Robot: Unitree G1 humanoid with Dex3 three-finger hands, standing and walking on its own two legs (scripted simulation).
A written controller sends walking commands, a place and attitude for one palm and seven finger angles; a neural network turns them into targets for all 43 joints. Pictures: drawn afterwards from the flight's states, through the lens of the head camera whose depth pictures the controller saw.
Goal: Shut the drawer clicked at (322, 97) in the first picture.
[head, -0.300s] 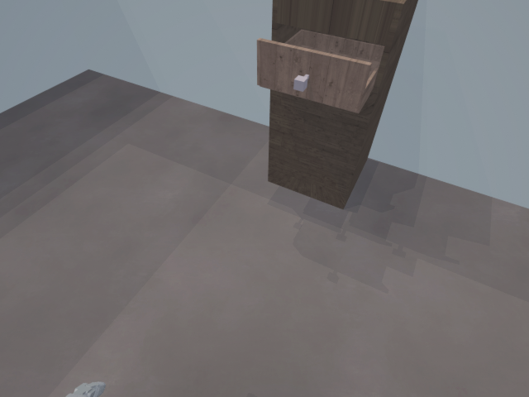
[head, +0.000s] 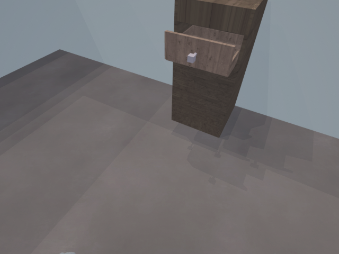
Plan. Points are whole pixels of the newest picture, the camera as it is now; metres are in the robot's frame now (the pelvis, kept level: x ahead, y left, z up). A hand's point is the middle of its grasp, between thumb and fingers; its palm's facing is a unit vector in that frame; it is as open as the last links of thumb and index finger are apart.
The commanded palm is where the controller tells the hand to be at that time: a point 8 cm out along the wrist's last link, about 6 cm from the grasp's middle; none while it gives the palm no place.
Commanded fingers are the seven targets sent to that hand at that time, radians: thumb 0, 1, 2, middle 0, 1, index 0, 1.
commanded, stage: stand and wait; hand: left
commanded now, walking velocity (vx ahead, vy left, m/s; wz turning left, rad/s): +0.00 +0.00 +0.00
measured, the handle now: (193, 56) +1.06 -0.05 -0.04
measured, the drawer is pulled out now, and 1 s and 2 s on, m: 0.16 0.16 0.16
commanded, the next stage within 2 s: look at it before walking up in 0.52 s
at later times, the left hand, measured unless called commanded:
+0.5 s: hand out of the picture +0.05 +0.23 -0.15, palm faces -0.03 -0.94 -0.33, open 7.4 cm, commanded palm none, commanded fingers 0.00 0.90 0.90 -0.20 -0.30 -0.20 -0.30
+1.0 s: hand out of the picture +0.07 +0.23 -0.15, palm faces -0.03 -0.95 -0.32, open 7.4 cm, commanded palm none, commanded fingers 0.00 0.90 0.90 -0.20 -0.30 -0.20 -0.30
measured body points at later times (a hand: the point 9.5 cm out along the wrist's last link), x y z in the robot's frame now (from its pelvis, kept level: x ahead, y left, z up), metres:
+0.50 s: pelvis -0.01 -0.01 +0.00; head -0.01 -0.01 +0.45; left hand +0.05 +0.28 -0.13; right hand +0.05 -0.30 -0.13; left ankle +0.00 +0.11 -0.74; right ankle +0.00 -0.13 -0.74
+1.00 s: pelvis +0.00 -0.01 +0.01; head +0.00 -0.01 +0.45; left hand +0.07 +0.28 -0.13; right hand +0.07 -0.30 -0.13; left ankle +0.00 +0.11 -0.74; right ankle +0.00 -0.13 -0.74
